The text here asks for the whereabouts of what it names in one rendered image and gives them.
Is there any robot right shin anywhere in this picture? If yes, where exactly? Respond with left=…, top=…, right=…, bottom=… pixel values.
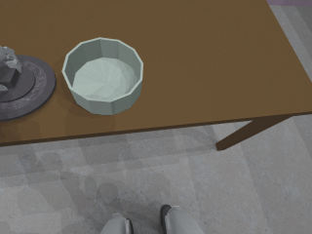
left=168, top=206, right=181, bottom=214

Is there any robot shin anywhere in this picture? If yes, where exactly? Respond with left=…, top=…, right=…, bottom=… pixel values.
left=168, top=206, right=181, bottom=214
left=112, top=213, right=124, bottom=218

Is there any pot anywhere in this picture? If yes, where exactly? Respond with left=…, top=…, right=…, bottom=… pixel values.
left=61, top=37, right=143, bottom=115

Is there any table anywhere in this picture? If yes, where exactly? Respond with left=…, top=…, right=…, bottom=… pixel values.
left=0, top=0, right=312, bottom=151

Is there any robot left shin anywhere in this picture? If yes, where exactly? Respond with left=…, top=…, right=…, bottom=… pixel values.
left=112, top=213, right=124, bottom=218

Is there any left robot hand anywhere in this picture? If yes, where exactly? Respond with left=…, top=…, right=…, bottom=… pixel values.
left=0, top=46, right=22, bottom=93

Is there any lid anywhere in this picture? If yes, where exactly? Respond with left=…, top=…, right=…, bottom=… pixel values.
left=0, top=55, right=57, bottom=122

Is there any knob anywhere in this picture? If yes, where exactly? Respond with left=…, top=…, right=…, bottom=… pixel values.
left=0, top=67, right=20, bottom=88

